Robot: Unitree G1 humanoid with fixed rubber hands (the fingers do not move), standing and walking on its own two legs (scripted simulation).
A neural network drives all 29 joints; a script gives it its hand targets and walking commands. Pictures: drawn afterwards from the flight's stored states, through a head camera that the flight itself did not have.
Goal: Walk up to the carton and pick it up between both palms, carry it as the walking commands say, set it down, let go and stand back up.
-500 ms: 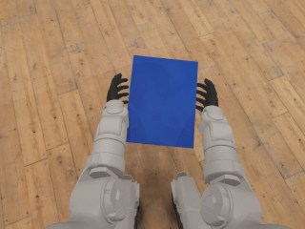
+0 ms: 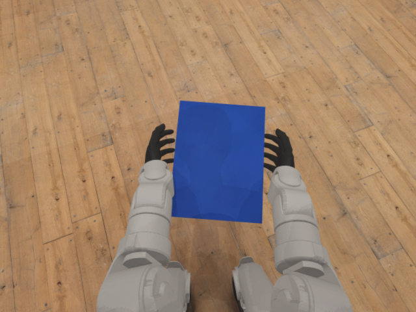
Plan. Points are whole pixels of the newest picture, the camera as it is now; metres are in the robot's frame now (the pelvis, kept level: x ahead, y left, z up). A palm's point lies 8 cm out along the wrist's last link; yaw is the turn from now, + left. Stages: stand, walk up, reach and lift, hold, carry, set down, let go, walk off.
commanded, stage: reach and lift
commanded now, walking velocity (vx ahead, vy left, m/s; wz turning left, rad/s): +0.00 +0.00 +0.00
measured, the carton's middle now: (216, 167) +0.42 -0.03 -0.12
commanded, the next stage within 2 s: none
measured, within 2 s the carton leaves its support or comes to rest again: neither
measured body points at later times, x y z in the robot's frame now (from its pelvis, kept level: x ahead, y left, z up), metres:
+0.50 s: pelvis +0.02 +0.01 +0.06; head +0.14 +0.01 +0.50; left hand +0.41 +0.10 +0.03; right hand +0.38 -0.16 +0.03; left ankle +0.06 +0.11 -0.64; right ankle +0.06 -0.14 -0.64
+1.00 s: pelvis +0.03 +0.01 +0.09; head +0.06 +0.01 +0.54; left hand +0.39 +0.10 +0.10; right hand +0.36 -0.16 +0.10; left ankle +0.06 +0.11 -0.64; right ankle +0.06 -0.14 -0.64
